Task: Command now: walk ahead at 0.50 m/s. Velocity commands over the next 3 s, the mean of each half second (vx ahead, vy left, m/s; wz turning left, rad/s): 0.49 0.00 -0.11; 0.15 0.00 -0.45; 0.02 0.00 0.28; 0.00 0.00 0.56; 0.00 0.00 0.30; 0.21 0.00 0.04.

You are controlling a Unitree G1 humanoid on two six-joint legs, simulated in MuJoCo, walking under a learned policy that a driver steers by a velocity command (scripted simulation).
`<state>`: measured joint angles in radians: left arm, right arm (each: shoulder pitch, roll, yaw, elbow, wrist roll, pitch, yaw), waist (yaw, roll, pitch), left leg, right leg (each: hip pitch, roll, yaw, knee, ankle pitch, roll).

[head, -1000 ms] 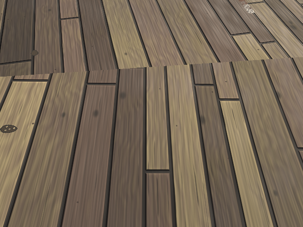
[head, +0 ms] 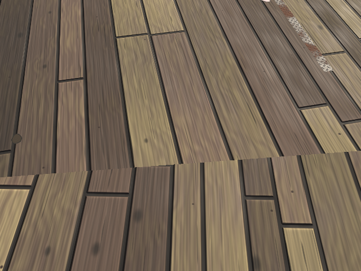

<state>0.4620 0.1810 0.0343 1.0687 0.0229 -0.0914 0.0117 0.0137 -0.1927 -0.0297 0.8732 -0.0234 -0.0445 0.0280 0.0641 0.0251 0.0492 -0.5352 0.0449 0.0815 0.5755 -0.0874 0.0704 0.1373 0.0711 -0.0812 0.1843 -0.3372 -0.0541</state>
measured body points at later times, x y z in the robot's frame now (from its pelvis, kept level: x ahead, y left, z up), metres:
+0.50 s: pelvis +0.27 +0.02 +0.01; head +0.29 +0.03 +0.46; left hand +0.43 +0.24 -0.13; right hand +0.20 -0.21 -0.14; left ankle +0.16 +0.09 -0.73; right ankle +0.43 -0.11 -0.69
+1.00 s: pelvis +0.40 -0.01 +0.01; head +0.42 -0.04 +0.46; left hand +0.55 +0.24 -0.11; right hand +0.43 -0.29 -0.13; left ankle +0.49 +0.15 -0.67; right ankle +0.43 -0.07 -0.73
